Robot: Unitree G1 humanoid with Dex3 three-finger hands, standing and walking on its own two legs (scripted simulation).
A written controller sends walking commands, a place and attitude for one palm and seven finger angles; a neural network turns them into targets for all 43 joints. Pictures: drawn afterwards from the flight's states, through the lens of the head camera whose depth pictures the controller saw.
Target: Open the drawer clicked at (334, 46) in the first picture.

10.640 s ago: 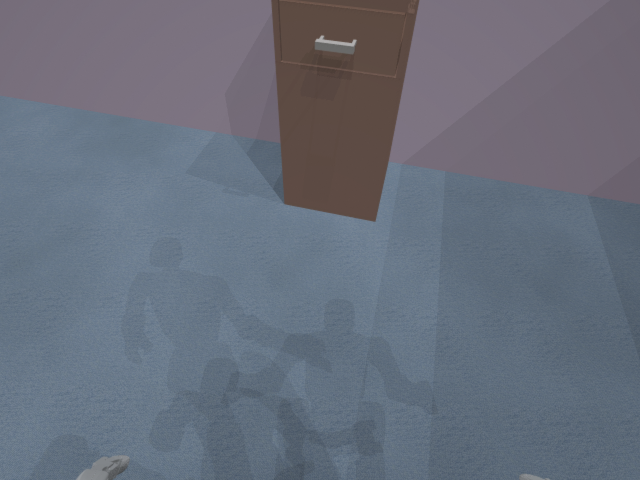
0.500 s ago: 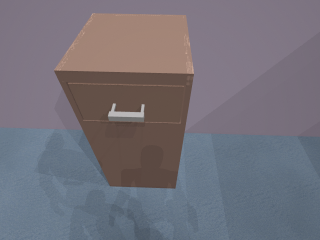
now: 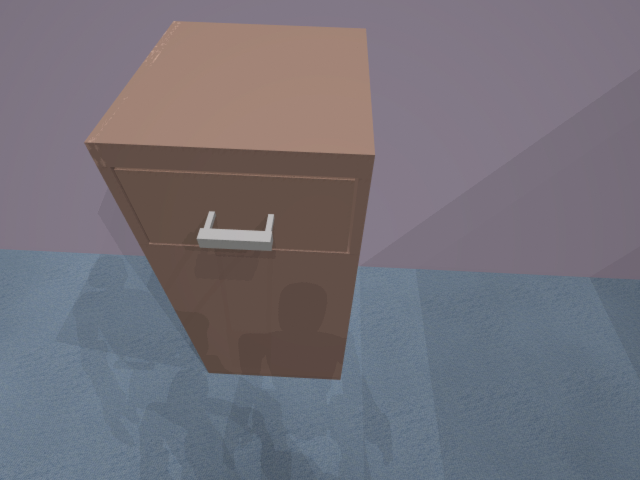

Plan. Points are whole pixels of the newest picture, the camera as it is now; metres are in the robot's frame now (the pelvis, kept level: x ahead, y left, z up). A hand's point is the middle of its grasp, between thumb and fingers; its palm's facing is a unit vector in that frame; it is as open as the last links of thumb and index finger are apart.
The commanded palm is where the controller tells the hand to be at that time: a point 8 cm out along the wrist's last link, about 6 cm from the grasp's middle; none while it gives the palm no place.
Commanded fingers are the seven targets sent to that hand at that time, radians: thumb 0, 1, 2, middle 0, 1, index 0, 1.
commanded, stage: come to a stop and stand still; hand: left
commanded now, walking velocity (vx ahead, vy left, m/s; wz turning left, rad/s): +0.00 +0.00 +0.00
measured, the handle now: (238, 229) +0.49 +0.17 -0.02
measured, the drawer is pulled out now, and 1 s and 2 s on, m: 0.00 0.00 0.00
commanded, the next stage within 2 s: look again from close up in 0.98 s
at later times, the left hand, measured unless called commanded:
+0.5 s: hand out of the picture +0.01 +0.14 -0.18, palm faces +0.02 -0.98 -0.19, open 7.4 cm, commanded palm none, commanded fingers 0.00 0.90 0.90 -0.20 -0.30 -0.20 -0.30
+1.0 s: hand out of the picture -0.01 +0.11 -0.18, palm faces +0.06 -0.98 -0.18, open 7.4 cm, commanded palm none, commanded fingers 0.00 0.90 0.90 -0.20 -0.30 -0.20 -0.30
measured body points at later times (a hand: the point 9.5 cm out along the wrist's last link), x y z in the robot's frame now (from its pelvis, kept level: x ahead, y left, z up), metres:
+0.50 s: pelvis +0.02 -0.03 +0.00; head +0.03 -0.03 +0.45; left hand +0.01 +0.19 -0.16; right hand +0.02 -0.25 -0.16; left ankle -0.01 +0.09 -0.74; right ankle -0.05 -0.13 -0.74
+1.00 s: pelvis +0.02 -0.05 +0.00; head +0.03 -0.05 +0.45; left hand -0.01 +0.17 -0.16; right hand +0.02 -0.26 -0.16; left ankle -0.01 +0.09 -0.74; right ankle -0.05 -0.13 -0.74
